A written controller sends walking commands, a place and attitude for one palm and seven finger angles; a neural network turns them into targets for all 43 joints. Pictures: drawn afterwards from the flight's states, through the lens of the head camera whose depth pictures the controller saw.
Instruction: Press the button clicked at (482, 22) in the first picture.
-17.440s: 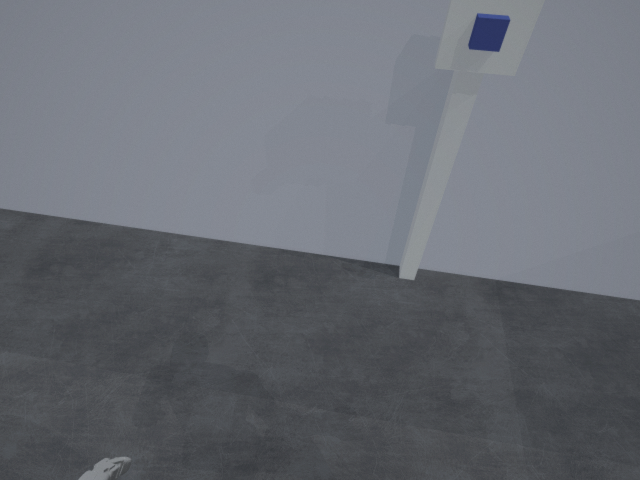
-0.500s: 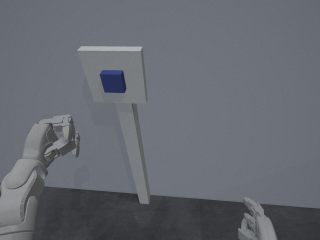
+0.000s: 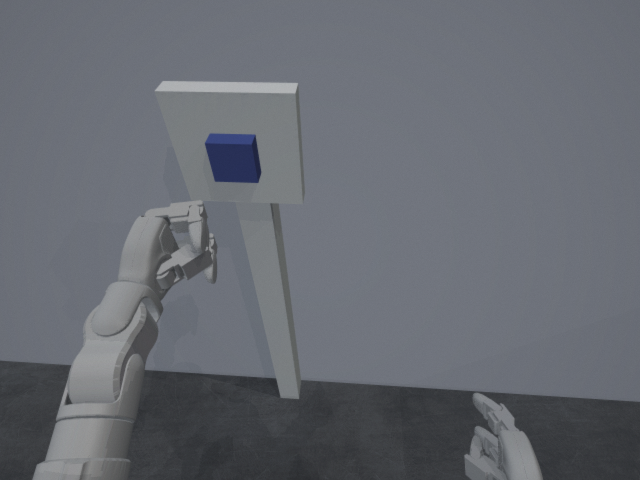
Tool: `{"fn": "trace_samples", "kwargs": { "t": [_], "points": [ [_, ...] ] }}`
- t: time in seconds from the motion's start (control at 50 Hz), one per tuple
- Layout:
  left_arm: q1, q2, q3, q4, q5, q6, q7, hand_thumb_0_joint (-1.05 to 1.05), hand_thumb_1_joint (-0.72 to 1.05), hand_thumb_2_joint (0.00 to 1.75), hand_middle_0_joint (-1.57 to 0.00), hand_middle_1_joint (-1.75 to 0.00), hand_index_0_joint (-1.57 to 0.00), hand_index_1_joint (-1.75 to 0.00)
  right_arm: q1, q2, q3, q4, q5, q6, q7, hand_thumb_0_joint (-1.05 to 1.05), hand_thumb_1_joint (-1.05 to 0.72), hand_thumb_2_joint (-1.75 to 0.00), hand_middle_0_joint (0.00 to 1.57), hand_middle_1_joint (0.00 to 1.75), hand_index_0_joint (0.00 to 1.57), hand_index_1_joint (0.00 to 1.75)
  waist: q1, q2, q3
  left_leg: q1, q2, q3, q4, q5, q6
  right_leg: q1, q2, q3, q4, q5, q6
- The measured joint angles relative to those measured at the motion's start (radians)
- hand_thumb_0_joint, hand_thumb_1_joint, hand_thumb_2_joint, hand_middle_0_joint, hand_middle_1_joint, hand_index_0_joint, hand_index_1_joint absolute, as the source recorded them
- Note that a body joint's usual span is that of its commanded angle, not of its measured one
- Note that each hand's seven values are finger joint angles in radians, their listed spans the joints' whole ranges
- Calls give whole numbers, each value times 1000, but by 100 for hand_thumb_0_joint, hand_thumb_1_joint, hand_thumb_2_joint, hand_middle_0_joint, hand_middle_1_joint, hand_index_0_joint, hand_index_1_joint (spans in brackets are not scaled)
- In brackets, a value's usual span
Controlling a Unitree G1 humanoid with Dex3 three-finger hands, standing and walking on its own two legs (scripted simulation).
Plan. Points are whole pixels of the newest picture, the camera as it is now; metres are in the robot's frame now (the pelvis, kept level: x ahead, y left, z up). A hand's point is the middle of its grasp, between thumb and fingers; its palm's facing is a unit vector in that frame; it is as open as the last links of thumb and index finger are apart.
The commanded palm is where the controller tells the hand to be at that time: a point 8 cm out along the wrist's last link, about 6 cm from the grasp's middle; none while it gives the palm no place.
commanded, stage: aim a knuckle at the button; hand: left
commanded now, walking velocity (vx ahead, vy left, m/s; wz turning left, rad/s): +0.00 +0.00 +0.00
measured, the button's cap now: (235, 157) +0.49 +0.16 +0.17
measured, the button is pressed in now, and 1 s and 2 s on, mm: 0 0 4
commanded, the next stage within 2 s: press the button with the knuckle in 1.30 s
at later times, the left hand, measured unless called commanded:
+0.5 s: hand (250, 217) +0.40 +0.12 +0.14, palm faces -0.01 -1.00 -0.01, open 3.1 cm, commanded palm +0.37 +0.19 +0.15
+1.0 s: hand (242, 217) +0.39 +0.13 +0.15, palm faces +0.01 -1.00 -0.02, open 3.1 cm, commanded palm +0.37 +0.19 +0.14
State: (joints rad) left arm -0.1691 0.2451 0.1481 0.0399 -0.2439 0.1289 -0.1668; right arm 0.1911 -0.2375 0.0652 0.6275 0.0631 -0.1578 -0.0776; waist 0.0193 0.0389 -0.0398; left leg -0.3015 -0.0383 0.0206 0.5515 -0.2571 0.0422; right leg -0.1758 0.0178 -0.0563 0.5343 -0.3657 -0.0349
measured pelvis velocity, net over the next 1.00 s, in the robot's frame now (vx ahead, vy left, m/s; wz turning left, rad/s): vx -0.01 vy -0.02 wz -0.01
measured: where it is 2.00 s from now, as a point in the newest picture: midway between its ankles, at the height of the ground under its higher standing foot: outside the picture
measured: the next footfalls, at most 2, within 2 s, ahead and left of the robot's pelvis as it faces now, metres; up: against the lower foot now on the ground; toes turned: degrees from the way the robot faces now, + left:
none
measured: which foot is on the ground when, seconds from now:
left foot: down 0.00-1.00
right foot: down 0.00-1.00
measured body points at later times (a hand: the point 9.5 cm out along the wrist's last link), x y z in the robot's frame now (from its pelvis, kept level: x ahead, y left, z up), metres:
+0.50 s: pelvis -0.02 +0.00 +0.00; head -0.01 -0.01 +0.45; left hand +0.39 +0.18 +0.15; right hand +0.09 -0.25 -0.11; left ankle +0.02 +0.09 -0.73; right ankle -0.05 -0.09 -0.73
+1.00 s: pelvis -0.01 -0.02 +0.00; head -0.01 -0.03 +0.45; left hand +0.38 +0.18 +0.16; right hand +0.13 -0.27 -0.10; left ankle +0.02 +0.09 -0.73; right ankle -0.05 -0.09 -0.73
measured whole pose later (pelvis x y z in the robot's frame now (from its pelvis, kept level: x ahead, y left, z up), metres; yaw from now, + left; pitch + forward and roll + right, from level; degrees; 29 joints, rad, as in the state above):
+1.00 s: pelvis -0.01 -0.02 +0.00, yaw -1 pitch +1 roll +0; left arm -0.50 0.26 0.16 0.51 -0.20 -0.03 -0.09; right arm 0.22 -0.26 0.04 0.64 0.07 -0.05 -0.06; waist -0.02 0.03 -0.03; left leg -0.34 0.00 0.02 0.55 -0.23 0.02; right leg -0.22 0.05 -0.06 0.53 -0.34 -0.06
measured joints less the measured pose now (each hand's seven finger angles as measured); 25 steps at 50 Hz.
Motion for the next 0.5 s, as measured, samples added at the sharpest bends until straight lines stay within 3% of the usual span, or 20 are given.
{"fn": "trace_samples", "kwargs": {
  "t": [0.16,0.36,0.5],
  "points": [
    [-119,-2,-5,152,35,24,72,2,90,90,-130,-150,-130,-150,9,9,9,0,-2,59,12,2,-90,-90,20,30,21,30,-21,-5,2,-1,2,9,-6,9,4,-4,1,9,-5,13,4],
    [-286,-21,-40,343,53,-45,105,2,90,90,-130,-150,-130,-150,44,-11,-11,35,0,93,14,2,-90,-90,20,30,20,30,-39,-9,16,-27,5,3,3,22,5,-28,4,2,2,23,3],
    [-377,-13,-5,493,73,-90,139,2,90,90,-130,-150,-130,-150,75,-13,-23,38,-7,109,21,1,-90,-90,20,30,20,30,-69,-12,17,-51,17,16,-2,30,-1,-64,14,16,8,32,-4]
  ]
}}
